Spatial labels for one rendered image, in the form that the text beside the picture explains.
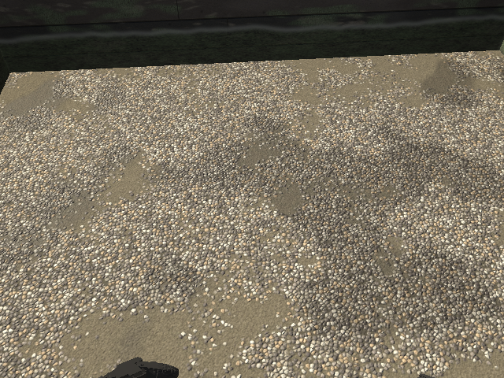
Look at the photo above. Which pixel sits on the robot left hand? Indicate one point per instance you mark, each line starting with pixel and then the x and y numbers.
pixel 137 368

